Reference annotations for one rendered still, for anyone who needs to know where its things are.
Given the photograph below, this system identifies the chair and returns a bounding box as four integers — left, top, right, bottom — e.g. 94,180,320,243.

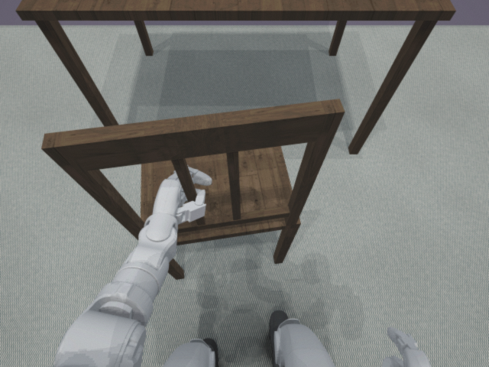
41,99,345,280

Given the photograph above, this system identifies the robot right hand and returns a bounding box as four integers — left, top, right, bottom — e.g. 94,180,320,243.
378,327,432,367

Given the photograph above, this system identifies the right robot foot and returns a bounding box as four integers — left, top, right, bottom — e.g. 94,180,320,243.
270,310,288,367

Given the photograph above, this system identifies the table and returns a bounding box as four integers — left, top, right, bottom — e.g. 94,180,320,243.
16,0,456,154

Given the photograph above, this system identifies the robot left hand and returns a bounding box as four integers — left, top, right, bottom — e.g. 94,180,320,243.
152,165,212,225

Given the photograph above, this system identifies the robot left thigh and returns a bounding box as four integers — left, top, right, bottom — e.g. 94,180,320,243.
162,343,215,367

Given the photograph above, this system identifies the left robot upper arm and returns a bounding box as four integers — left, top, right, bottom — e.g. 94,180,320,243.
56,310,147,367

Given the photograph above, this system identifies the robot left forearm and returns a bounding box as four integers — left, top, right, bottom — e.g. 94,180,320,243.
53,213,178,367

